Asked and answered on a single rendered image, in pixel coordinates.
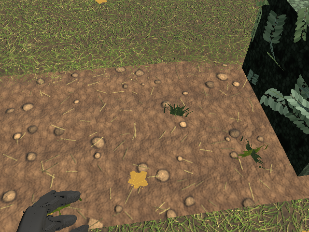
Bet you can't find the robot left hand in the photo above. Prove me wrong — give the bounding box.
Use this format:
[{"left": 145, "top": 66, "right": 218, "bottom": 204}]
[{"left": 16, "top": 189, "right": 89, "bottom": 232}]

